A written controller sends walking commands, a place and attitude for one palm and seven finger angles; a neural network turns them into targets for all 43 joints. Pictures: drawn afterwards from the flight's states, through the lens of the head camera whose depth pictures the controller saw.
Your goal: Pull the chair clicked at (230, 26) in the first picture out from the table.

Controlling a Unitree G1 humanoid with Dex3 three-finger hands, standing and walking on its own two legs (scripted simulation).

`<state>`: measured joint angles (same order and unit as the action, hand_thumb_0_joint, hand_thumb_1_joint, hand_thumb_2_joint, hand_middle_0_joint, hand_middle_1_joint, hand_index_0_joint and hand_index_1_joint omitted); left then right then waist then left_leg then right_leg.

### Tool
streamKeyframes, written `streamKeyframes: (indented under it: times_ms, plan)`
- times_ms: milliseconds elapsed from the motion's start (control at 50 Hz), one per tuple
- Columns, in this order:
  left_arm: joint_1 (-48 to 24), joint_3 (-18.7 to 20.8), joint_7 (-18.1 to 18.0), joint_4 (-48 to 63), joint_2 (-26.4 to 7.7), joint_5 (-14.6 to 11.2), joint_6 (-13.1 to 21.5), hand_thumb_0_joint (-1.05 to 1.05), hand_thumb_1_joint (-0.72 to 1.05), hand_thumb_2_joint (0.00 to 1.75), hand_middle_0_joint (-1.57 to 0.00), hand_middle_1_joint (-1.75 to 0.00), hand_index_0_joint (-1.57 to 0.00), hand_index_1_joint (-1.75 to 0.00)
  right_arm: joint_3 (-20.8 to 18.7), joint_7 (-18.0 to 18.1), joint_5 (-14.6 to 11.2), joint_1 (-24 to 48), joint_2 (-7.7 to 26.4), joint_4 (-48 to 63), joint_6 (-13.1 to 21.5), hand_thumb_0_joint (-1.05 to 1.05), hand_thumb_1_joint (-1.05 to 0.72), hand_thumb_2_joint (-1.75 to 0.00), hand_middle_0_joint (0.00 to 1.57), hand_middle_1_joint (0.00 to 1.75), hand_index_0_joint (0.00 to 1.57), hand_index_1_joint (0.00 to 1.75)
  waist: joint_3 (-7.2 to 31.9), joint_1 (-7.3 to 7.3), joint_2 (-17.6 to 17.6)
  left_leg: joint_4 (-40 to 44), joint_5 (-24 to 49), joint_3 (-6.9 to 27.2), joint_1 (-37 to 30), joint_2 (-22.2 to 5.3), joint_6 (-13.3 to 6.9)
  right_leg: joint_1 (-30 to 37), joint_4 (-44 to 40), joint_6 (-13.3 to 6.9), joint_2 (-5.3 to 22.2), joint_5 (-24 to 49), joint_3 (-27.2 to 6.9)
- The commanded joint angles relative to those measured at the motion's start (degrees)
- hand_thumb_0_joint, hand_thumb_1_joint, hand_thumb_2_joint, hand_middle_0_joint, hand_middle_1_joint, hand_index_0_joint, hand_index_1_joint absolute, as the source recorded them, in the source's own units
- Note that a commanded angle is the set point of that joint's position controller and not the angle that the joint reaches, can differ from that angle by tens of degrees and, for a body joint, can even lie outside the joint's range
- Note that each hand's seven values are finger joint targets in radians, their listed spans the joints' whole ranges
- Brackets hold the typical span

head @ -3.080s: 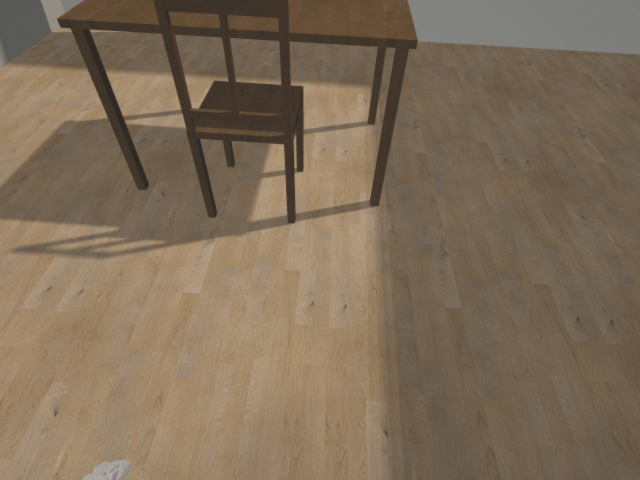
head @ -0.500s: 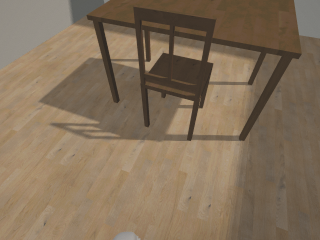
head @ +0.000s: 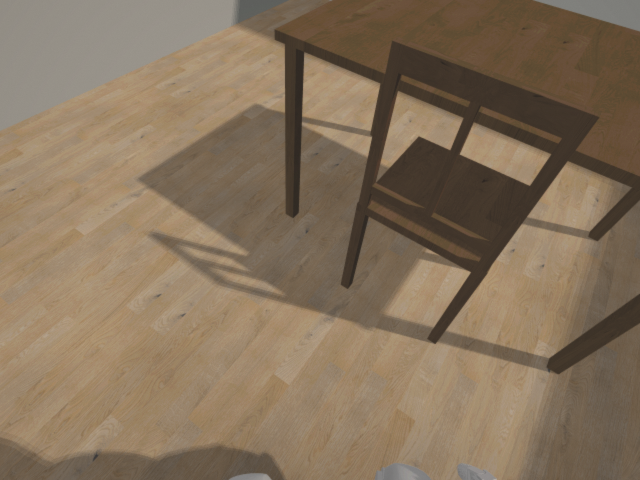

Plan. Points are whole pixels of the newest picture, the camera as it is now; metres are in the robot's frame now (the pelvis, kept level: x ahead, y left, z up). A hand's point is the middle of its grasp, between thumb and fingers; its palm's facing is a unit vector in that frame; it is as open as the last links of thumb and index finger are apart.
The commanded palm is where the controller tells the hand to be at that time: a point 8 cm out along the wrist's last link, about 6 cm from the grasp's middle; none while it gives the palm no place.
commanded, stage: turn to face it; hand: left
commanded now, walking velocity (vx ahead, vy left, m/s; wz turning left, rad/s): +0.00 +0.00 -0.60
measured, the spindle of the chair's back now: (449, 165) +0.77 -0.21 -0.08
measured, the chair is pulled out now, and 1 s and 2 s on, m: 0.00 0.00 0.00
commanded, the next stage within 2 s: take the last steps up to it in 0.82 s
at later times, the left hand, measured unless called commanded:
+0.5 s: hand (244, 451) +0.17 +0.12 -0.16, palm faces -0.21 -0.94 -0.27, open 7.4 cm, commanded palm none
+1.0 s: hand (260, 394) +0.25 +0.11 -0.16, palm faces -0.43 -0.88 -0.20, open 7.4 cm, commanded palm none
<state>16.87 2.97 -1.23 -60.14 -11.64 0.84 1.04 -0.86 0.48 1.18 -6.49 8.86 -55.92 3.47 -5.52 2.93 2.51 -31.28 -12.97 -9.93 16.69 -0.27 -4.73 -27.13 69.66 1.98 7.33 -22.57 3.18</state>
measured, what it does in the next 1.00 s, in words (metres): steps on the spot, turning right: right foot, then left foot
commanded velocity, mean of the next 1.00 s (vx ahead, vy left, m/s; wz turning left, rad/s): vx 0.03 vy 0.00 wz -0.39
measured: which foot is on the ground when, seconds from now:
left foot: down 0.00-0.34, up 0.36-0.74, down 0.76-1.00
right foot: up 0.00-0.32, down 0.34-0.76, up 0.78-1.00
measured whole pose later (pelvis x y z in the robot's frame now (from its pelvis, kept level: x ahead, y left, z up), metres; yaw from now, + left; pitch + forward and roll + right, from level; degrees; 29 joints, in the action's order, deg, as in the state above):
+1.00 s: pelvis +0.09 -0.03 +0.01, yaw -29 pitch +0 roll -1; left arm 9.8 4.6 0.7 -54.7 -13.7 0.8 -3.6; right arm -1.0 1.9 1.9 -13.3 8.7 -55.6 -0.4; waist -3.4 -0.3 1.9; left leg -25.9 -15.4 -8.1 10.1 -4.3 0.0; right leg -22.0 51.5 1.8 1.3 -25.6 0.6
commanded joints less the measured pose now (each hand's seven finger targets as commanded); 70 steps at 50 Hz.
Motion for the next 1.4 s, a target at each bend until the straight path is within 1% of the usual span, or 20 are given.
streamKeyframes:
  times_ms: [0, 200, 280, 320, 360, 440, 580, 680, 700, 740, 760, 860, 1000, 1060, 1080, 1120, 1140, 1160, 1240, 1380]
  plan:
    - [9.01, -0.07, 0.02, -0.12, -0.58, 0.04, -2.09, 0.00, 0.90, 0.90, -0.20, -0.30, -0.20, -0.30, -1.24, 1.10, -0.32, -5.04, 7.81, 0.54, 0.15, 0.00, -0.90, -0.90, 0.20, 0.30, 0.20, 0.30, 6.64, -0.40, -8.75, 15.27, 31.11, 5.78, -2.65, -16.48, -3.71, 3.39, -5.32, 0.21, -0.24, 3.57, -2.26]
    - [-2.18, 1.78, 1.45, 7.92, -1.94, 0.47, -3.49, 0.00, 0.90, 0.90, -0.20, -0.30, -0.20, -0.30, -3.89, 1.21, 0.36, -5.28, 10.50, 1.93, -2.38, 0.00, -0.90, -0.90, 0.20, 0.30, 0.20, 0.30, 1.77, -3.06, -9.68, 12.50, 16.00, 2.64, -7.92, -21.64, -4.35, 1.11, -24.16, 0.32, -1.22, 2.39, 1.00]
    - [1.89, 2.29, 1.65, 7.94, -3.51, 0.71, -2.26, 0.00, 0.90, 0.90, -0.20, -0.30, -0.20, -0.30, -4.68, 0.75, 0.11, -5.29, 11.64, 2.24, -3.32, 0.00, -0.90, -0.90, 0.20, 0.30, 0.20, 0.30, 6.52, -1.18, -6.10, -1.08, 13.65, -2.64, -7.94, -19.17, 1.01, 12.35, -39.08, -1.00, -4.10, 11.72, 3.11]
    - [6.79, 4.21, 0.62, 7.48, -14.11, 1.02, -0.68, 0.00, 0.90, 0.90, -0.20, -0.30, -0.20, -0.30, -3.23, 0.12, -0.48, -4.78, 5.60, 5.73, -3.39, 0.00, -0.90, -0.90, 0.20, 0.30, 0.20, 0.30, 9.63, 0.94, 17.63, -28.10, -22.42, -4.22, 14.75, -5.74, 8.16, 26.42, -48.95, -12.05, 16.10, 47.66, -27.29]
    - [5.76, 4.18, -0.50, 7.55, -12.33, 0.09, -1.02, 0.00, 0.90, 0.90, -0.20, -0.30, -0.20, -0.30, -3.20, 0.87, -0.90, -1.46, 6.74, 6.24, -4.42, 0.00, -0.90, -0.90, 0.20, 0.30, 0.20, 0.30, 10.67, 0.76, 9.84, -35.76, -20.67, 7.22, 16.20, -6.47, 7.68, 23.94, -50.17, -16.10, 13.90, 42.27, -23.35]
    - [-3.92, 3.36, -0.46, 10.27, -9.19, 0.23, -1.37, 0.00, 0.90, 0.90, -0.20, -0.30, -0.20, -0.30, -3.15, 0.64, -0.37, -3.93, 6.84, 4.05, -4.78, 0.00, -0.90, -0.90, 0.20, 0.30, 0.20, 0.30, 9.95, -2.73, 1.84, -31.73, -11.89, 8.50, 13.17, -6.34, 8.58, 19.21, -50.01, -12.99, 7.27, 32.78, -15.36]
    - [-2.56, 3.58, 0.33, 8.75, -10.98, 0.45, -1.88, 0.00, 0.90, 0.90, -0.20, -0.30, -0.20, -0.30, -2.88, 1.18, -0.63, -3.08, 6.81, 4.52, -4.83, 0.00, -0.90, -0.90, 0.20, 0.30, 0.20, 0.30, 10.25, -1.29, 4.16, -17.48, -12.27, 7.77, 9.18, -3.28, 8.68, 21.15, -49.25, -13.70, 5.56, 34.24, -18.07]
    - [-7.17, 3.60, 0.52, 9.60, -10.78, 0.00, -2.71, 0.00, 0.90, 0.90, -0.20, -0.30, -0.20, -0.30, -2.62, 1.74, -0.91, -9.43, 7.31, 2.76, -3.87, 0.00, -0.90, -0.90, 0.20, 0.30, 0.20, 0.30, 10.40, -4.27, 5.21, 2.54, -2.79, 6.59, -4.55, -1.79, 7.49, 15.04, -45.42, -10.05, 2.47, 29.22, -18.32]
    - [-7.62, 3.22, 0.60, 9.73, -9.40, -0.27, -2.84, 0.00, 0.90, 0.90, -0.20, -0.30, -0.20, -0.30, -2.80, 1.83, -0.92, -11.37, 8.30, 2.16, -3.46, 0.00, -0.90, -0.90, 0.20, 0.30, 0.20, 0.30, 10.14, -5.09, 2.71, 8.44, 1.48, 7.86, -10.17, -3.88, 6.83, 11.30, -42.39, -7.66, -0.13, 24.57, -15.88]
    - [-6.91, 2.22, 1.19, 11.39, -5.01, -0.65, -3.07, 0.00, 0.90, 0.90, -0.20, -0.30, -0.20, -0.30, -3.69, 1.85, 0.07, -10.49, 15.74, 3.78, -3.22, 0.00, -0.90, -0.90, 0.20, 0.30, 0.20, 0.30, 6.86, -4.29, -19.40, 16.95, 15.83, 28.39, -12.13, -24.01, -2.36, -2.50, -24.32, -1.47, -10.04, -7.24, -3.88]
    - [-7.37, 2.46, 1.13, 11.32, -6.51, -0.20, -3.24, 0.00, 0.90, 0.90, -0.20, -0.30, -0.20, -0.30, -3.38, 1.78, 0.44, -8.78, 15.50, 4.75, -3.61, 0.00, -0.90, -0.90, 0.20, 0.30, 0.20, 0.30, 5.57, -4.19, -14.36, 16.61, 14.48, 27.64, -6.36, -25.55, -5.91, -0.40, -15.68, -1.40, -8.23, -9.87, -6.44]
    - [-5.80, 2.47, 1.93, 8.63, -5.71, 0.07, -4.01, 0.00, 0.90, 0.90, -0.20, -0.30, -0.20, -0.30, -1.98, 2.26, 0.45, -4.92, 10.61, 4.75, -3.17, 0.00, -0.90, -0.90, 0.20, 0.30, 0.20, 0.30, 2.83, -2.16, -12.24, 14.68, 21.04, 11.84, -6.75, -15.33, -2.96, -1.18, -8.48, 0.16, -6.57, -1.45, -4.37]
    - [-10.57, 0.71, 2.62, 9.50, -3.12, 0.21, -2.64, 0.00, 0.90, 0.90, -0.20, -0.30, -0.20, -0.30, -3.58, 1.41, 0.89, -13.30, 12.52, 0.55, -2.90, 0.00, -0.90, -0.90, 0.20, 0.30, 0.20, 0.30, 6.55, -6.80, -12.89, 13.27, 12.11, 12.92, -14.96, -17.86, -4.53, 4.28, -28.89, -0.88, -6.62, -6.07, 1.57]
    - [-5.64, 0.87, 3.00, 7.23, -2.83, 0.25, -1.49, 0.00, 0.90, 0.90, -0.20, -0.30, -0.20, -0.30, -3.67, 1.05, 0.68, -12.42, 12.68, -0.36, -2.81, 0.00, -0.90, -0.90, 0.20, 0.30, 0.20, 0.30, 6.85, -4.01, -11.25, 9.17, 3.13, 11.12, -9.78, -16.02, -1.99, 14.63, -42.43, -2.19, -7.89, 2.75, 3.42]
    - [-2.50, 1.26, 2.80, 5.79, -4.24, 0.37, -0.96, 0.00, 0.90, 0.90, -0.20, -0.30, -0.20, -0.30, -3.44, 0.82, 0.25, -12.05, 11.53, -0.59, -2.66, 0.00, -0.90, -0.90, 0.20, 0.30, 0.20, 0.30, 7.58, -2.55, -7.31, 4.55, -1.55, 8.86, -4.07, -13.60, 0.33, 22.95, -48.47, -3.12, -6.91, 7.03, 1.60]
    - [7.78, 2.99, 1.43, 2.33, -13.41, 0.46, -0.03, 0.00, 0.90, 0.90, -0.20, -0.30, -0.20, -0.30, -1.52, -0.02, -0.34, -5.37, 5.60, 3.13, -2.15, 0.00, -0.90, -0.90, 0.20, 0.30, 0.20, 0.30, 5.45, 2.89, 14.57, -19.41, -23.34, 0.26, 21.40, -3.08, 5.56, 36.25, -58.37, -12.62, 13.99, 5.36, -27.34]
    - [9.64, 2.39, 0.90, 1.74, -12.41, -0.06, 0.02, 0.00, 0.90, 0.90, -0.20, -0.30, -0.20, -0.30, -2.10, -0.07, 0.33, -2.53, 8.19, 3.80, -2.28, 0.00, -0.90, -0.90, 0.20, 0.30, 0.20, 0.30, 2.85, 3.33, 6.59, -26.00, -21.72, 7.24, 22.98, -4.57, 4.76, 31.11, -59.21, -15.59, 15.58, 4.31, -26.96]
    - [6.30, 2.18, 0.67, 1.82, -10.25, 0.00, 0.61, 0.00, 0.90, 0.90, -0.20, -0.30, -0.20, -0.30, -2.63, -0.40, 0.37, -4.30, 8.02, 2.30, -2.39, 0.00, -0.90, -0.90, 0.20, 0.30, 0.20, 0.30, 0.61, 1.13, 8.84, -28.49, -16.27, 8.93, 22.44, -6.04, 4.26, 26.65, -60.39, -14.64, 12.53, 0.30, -23.52]
    - [1.91, 0.42, 0.50, 2.25, -4.36, 0.05, 2.04, 0.00, 0.90, 0.90, -0.20, -0.30, -0.20, -0.30, -2.71, -1.04, 0.59, -8.52, 5.88, -1.59, -2.54, 0.00, -0.90, -0.90, 0.20, 0.30, 0.20, 0.30, -3.07, -3.49, 3.27, -29.47, -5.20, 7.38, 19.09, -6.87, 5.59, 20.53, -60.00, -12.46, 7.56, 14.56, -11.28]
    - [8.12, -0.11, -0.03, -1.35, -4.50, 0.21, 3.26, 0.00, 0.90, 0.90, -0.20, -0.30, -0.20, -0.30, -2.37, -1.45, 0.04, -4.45, 4.30, -0.69, -2.24, 0.00, -0.90, -0.90, 0.20, 0.30, 0.20, 0.30, -0.76, -2.37, 2.22, -19.99, -0.80, 5.45, 19.66, -5.85, 5.52, 27.16, -57.42, -12.84, 7.14, 33.69, -7.28]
